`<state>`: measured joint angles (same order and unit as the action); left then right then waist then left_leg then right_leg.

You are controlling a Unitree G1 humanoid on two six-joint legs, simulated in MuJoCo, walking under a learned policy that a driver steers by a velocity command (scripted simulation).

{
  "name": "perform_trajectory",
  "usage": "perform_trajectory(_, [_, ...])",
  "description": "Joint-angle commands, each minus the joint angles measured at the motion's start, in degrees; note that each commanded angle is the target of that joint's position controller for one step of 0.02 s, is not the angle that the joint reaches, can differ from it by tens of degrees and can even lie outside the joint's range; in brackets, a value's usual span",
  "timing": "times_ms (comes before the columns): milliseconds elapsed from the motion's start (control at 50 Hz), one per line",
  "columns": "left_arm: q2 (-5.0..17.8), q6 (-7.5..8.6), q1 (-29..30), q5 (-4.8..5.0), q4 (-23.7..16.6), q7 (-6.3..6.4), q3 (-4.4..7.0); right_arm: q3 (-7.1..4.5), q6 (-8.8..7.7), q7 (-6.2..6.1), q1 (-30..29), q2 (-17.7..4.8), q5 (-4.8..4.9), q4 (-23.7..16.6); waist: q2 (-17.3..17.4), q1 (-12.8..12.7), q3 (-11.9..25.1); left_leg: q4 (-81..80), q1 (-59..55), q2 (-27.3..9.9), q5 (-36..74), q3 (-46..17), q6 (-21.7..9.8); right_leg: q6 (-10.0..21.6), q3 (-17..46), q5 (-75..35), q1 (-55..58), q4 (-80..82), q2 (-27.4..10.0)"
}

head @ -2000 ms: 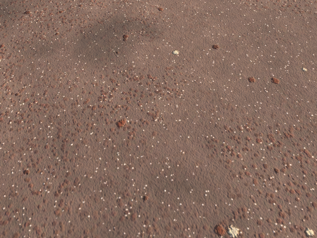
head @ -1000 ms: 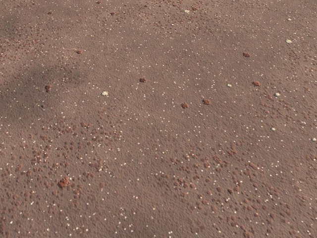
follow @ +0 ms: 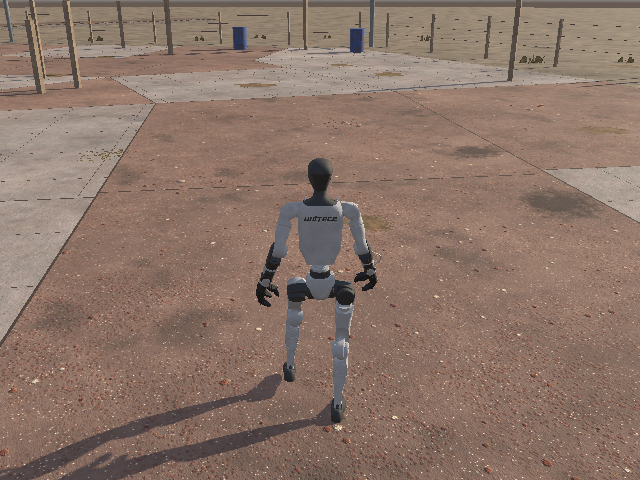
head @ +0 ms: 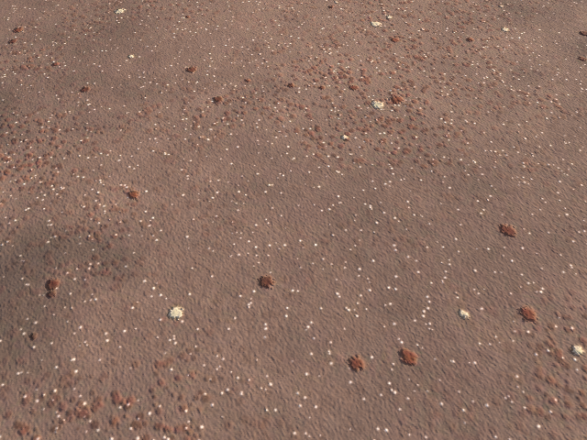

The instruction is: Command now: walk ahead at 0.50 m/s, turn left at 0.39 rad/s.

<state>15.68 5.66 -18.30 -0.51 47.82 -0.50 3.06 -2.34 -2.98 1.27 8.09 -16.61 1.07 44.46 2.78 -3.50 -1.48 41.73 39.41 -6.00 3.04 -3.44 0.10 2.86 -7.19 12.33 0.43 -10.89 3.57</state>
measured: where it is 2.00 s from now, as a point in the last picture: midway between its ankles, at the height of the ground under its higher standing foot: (247, 331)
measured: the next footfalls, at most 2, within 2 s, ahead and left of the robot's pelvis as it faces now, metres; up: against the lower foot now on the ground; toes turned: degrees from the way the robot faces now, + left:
left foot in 0.18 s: +0.28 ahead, +0.14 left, +0.00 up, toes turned +7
right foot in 0.66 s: +0.60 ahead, +0.01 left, +0.00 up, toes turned +24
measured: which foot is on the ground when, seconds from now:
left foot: up 0.00-0.16, down 0.18-0.68, up 0.70-1.00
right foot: down 0.00-0.18, up 0.20-0.64, down 0.66-1.00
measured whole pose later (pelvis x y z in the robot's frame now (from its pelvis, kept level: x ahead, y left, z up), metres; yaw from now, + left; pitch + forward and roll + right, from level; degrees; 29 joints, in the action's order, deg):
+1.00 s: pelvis +0.57 +0.11 +0.00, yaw +24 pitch +2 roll -1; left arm 15.6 4.7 -21.4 0.8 49.0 -0.8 2.7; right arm -2.5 -3.7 0.7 6.8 -15.9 0.3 38.2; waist 2.4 -5.4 -1.7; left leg 39.1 36.3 -5.0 -2.7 -3.0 0.3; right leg 2.3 -0.5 12.4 -3.4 -14.2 3.1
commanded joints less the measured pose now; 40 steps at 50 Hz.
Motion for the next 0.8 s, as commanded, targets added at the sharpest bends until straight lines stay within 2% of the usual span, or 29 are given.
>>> perform_trajectory(20, [9.59,0.24,0.16,0.53,-1.91,0.57,2.34,-0.19,-0.81,0.92,-6.35,-2.18,0.08,-5.60,-4.59,-1.03,-3.33,-5.45,-1.97,0.73,3.86,1.88,-0.99,7.04,2.18,-16.46,-2.25,4.65,-16.71])
perform_trajectory(80, [10.40,-1.29,-0.51,1.20,-0.80,0.90,2.79,-0.50,-0.73,1.99,-8.60,-2.84,0.01,-7.97,-4.90,-0.85,-3.71,-7.88,0.49,1.73,-2.87,3.53,-3.02,5.78,0.89,-23.52,5.31,0.28,-19.05])
perform_trajectory(120, [11.94,-2.34,0.79,1.33,-1.15,1.51,3.27,-1.35,-0.50,2.48,-6.33,-4.40,-0.07,-8.70,-6.73,1.38,-0.95,-7.73,-4.47,4.70,-9.26,6.87,-5.01,4.33,-0.81,-41.42,7.64,-6.82,-19.30])
perform_trajectory(140, [12.57,-2.94,1.39,1.27,-1.46,1.91,3.45,-2.29,-0.26,2.46,-1.89,-5.93,-0.09,-8.10,-7.64,3.99,2.18,-7.45,-10.48,6.92,-11.82,8.55,-6.29,3.48,-1.79,-50.29,7.53,-13.84,-18.78])
perform_trajectory(160, [12.35,-3.50,2.31,1.27,-1.92,2.34,3.28,-3.91,-0.12,2.06,6.65,-8.43,0.07,-6.10,-6.73,8.75,6.72,-10.07,-22.15,9.49,-9.99,9.24,-8.18,1.82,-3.59,-52.43,3.72,-25.32,-16.72])
perform_trajectory(180, [10.65,-3.27,1.37,0.43,-3.11,2.75,2.40,-5.83,0.38,1.01,16.30,-13.03,0.23,-4.21,-1.27,12.60,12.66,-11.07,-40.01,4.06,-9.22,-1.26,-11.60,-0.47,-3.81,-37.88,-9.51,-42.44,-14.31])
perform_trajectory(200, [1.99,-1.52,-5.10,-1.18,-5.75,1.43,-0.42,-6.70,0.22,0.64,15.82,-18.52,0.75,-4.47,13.50,5.81,18.06,-15.65,-60.34,-10.41,-18.95,-33.62,-22.91,-4.33,0.61,16.36,-36.44,-62.62,-1.79])
perform_trajectory(220, [6.63,0.85,0.36,0.71,-5.74,0.40,0.19,-5.26,-0.26,0.65,17.48,-13.38,0.48,-5.71,6.85,10.08,23.49,-23.28,-64.02,-12.65,-25.14,-44.15,-23.83,-3.42,12.71,21.22,-43.41,-68.66,-1.36])
perform_trajectory(240, [9.36,2.20,6.01,2.78,-7.68,-0.20,0.91,-4.54,-0.70,0.55,15.39,-10.86,-0.14,-5.60,4.24,10.83,15.29,-24.53,-58.63,-11.08,-21.24,-35.63,-20.77,-2.08,13.26,15.97,-47.50,-67.82,-4.28])
perform_trajectory(260, [8.68,2.92,7.77,2.36,-8.25,0.01,0.59,-4.27,-0.93,0.43,11.95,-9.90,-0.10,-6.15,-1.00,8.65,10.35,-24.55,-50.41,-8.71,-15.61,-29.03,-18.92,-1.54,12.74,11.11,-46.07,-63.23,-6.77])
perform_trajectory(280, [8.78,2.98,8.43,0.87,-8.00,0.42,0.90,-3.78,-0.87,0.32,8.30,-8.27,-0.17,-6.98,-3.02,6.41,6.68,-25.29,-42.45,-6.65,-8.90,-23.86,-17.75,-2.02,12.36,8.52,-42.84,-58.06,-8.42])
perform_trajectory(300, [9.14,2.43,7.49,0.25,-7.98,0.51,1.27,-3.27,-0.90,0.09,6.25,-7.08,-0.88,-7.99,-1.64,4.35,5.70,-26.53,-37.16,-5.18,-3.79,-21.00,-17.50,-2.48,12.76,6.70,-38.67,-55.62,-9.54])
perform_trajectory(320, [8.82,1.74,6.64,-0.06,-8.07,0.49,1.37,-3.24,-0.84,-0.05,5.32,-6.89,-1.01,-8.55,-0.97,3.26,5.14,-27.72,-34.19,-4.32,-1.39,-19.83,-17.71,-3.27,12.58,5.99,-36.64,-53.61,-9.70])
perform_trajectory(360, [7.23,0.58,6.15,-0.45,-8.22,0.59,1.09,-3.52,-0.98,-0.60,5.63,-7.75,-0.57,-8.45,-0.88,2.49,3.94,-28.90,-29.37,-3.25,3.15,-16.30,-18.01,-5.20,11.21,4.27,-35.33,-48.81,-9.56])
perform_trajectory(400, [5.88,0.08,9.91,-0.59,-9.54,0.77,0.58,-4.00,-0.89,-1.39,7.06,-9.29,-0.34,-7.91,-0.83,3.42,2.16,-29.46,-26.32,-1.46,3.81,-13.22,-17.00,-6.81,10.29,-1.90,-35.59,-41.08,-8.64])
perform_trajectory(440, [4.61,0.21,14.43,-0.51,-10.62,0.59,0.06,-4.15,-0.52,-1.92,8.45,-9.65,-0.01,-7.32,0.22,5.20,1.46,-28.80,-24.38,1.18,0.38,-10.75,-14.63,-7.26,9.98,-10.70,-32.97,-31.44,-6.91])
perform_trajectory(480, [4.19,0.57,18.32,0.01,-11.55,0.15,-0.17,-4.21,-0.10,-2.21,10.35,-9.83,0.09,-6.65,1.18,7.00,1.32,-28.09,-23.46,1.96,-3.56,-10.90,-13.00,-7.26,9.58,-16.96,-29.53,-24.29,-4.84])
perform_trajectory(540, [5.71,1.13,21.37,0.79,-12.83,-0.46,0.32,-4.24,0.37,-2.32,12.99,-9.56,0.53,-5.44,2.00,7.93,1.15,-25.11,-27.12,0.23,-7.49,-15.29,-12.11,-6.40,11.27,-17.14,-28.22,-19.21,-3.74])
perform_trajectory(600, [7.39,1.89,19.26,0.75,-12.22,-1.10,1.06,-4.02,0.72,-2.59,13.49,-8.52,0.12,-4.67,3.81,6.73,1.53,-20.53,-33.31,-2.76,-6.13,-18.73,-11.13,-3.87,11.61,-12.39,-26.92,-17.01,-4.42])
perform_trajectory(620, [7.71,2.15,16.73,0.64,-11.58,-1.06,1.39,-3.95,0.89,-2.52,13.04,-8.24,-0.02,-4.56,4.55,5.24,1.91,-18.46,-33.88,-2.67,-2.97,-18.84,-10.52,-2.57,10.49,-10.90,-23.73,-15.63,-4.11])
perform_trajectory(640, [8.86,2.40,12.01,0.21,-10.29,-0.77,2.17,-3.47,0.90,-2.34,12.71,-6.93,-0.21,-4.74,4.22,2.83,4.49,-13.23,-33.59,-0.21,2.66,-17.42,-9.24,-0.75,9.51,-10.61,-16.44,-13.78,-3.86])
perform_trajectory(660, [11.15,2.61,4.46,-0.62,-9.46,-0.43,2.90,-2.40,0.76,-2.09,12.41,-4.51,-0.82,-5.56,1.19,-0.73,11.56,-0.55,-28.90,2.63,-0.11,-14.23,-7.36,2.85,15.54,-10.17,-3.40,-15.72,-10.47])
perform_trajectory(680, [16.28,1.97,-3.15,-1.12,-7.47,-0.38,4.48,-1.40,0.17,-2.07,20.15,-1.57,0.40,-5.90,-13.54,0.24,20.13,19.47,-9.72,10.94,-16.39,-6.72,-2.42,12.52,38.16,-0.68,17.72,-14.08,-22.13])
perform_trajectory(700, [13.20,1.56,-5.39,0.75,-5.85,-1.09,3.98,-1.36,-0.28,-2.18,20.84,-3.84,0.78,-5.50,-18.79,-0.42,19.18,28.54,0.92,10.97,-36.08,-7.27,-1.54,14.42,53.24,13.52,19.71,-6.66,-26.16])
perform_trajectory(720, [9.37,1.34,-2.53,1.45,-6.39,-1.00,2.84,-2.42,-0.37,-2.08,14.88,-8.06,1.08,-5.89,-11.81,-1.46,10.51,32.26,5.10,8.07,-32.21,-8.50,-1.75,12.04,47.82,19.09,13.10,-5.30,-24.55])
perform_trajectory(740, [8.06,0.86,0.92,0.83,-7.11,-0.86,2.24,-2.42,-0.36,-2.11,9.84,-8.31,0.57,-7.02,-7.44,-0.93,5.55,31.71,4.69,5.82,-28.07,-5.82,-1.85,10.26,40.28,14.86,5.98,-4.67,-22.24])
perform_trajectory(760, [6.92,0.56,3.11,0.38,-6.96,-0.86,1.74,-2.38,-0.61,-1.96,6.67,-7.64,-0.34,-7.97,-5.71,0.08,1.48,28.28,4.04,4.10,-25.06,-4.52,-1.87,10.02,34.98,8.54,-0.57,-3.14,-19.98])
perform_trajectory(780, [5.78,0.61,4.30,-0.06,-6.88,-0.76,1.22,-2.50,-0.72,-1.72,6.39,-6.85,-0.73,-8.05,-6.54,1.67,0.56,24.94,1.47,2.07,-22.60,-3.95,-1.93,9.33,31.06,3.22,-4.30,-1.98,-17.98])
perform_trajectory(800, [5.32,0.66,4.75,-0.17,-6.67,-0.75,1.00,-2.33,-0.71,-1.50,7.33,-5.74,-0.55,-7.76,-7.89,2.62,0.67,22.73,-0.97,1.32,-21.41,-3.13,-1.73,9.06,28.37,-0.33,-6.47,-0.88,-16.47])
Velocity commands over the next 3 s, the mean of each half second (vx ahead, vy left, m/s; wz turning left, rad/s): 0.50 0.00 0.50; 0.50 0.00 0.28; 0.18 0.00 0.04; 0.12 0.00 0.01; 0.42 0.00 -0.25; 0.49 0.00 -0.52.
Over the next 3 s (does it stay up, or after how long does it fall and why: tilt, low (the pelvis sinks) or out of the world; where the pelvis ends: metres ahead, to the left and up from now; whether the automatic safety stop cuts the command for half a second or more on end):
stays up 1.28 0.38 -0.02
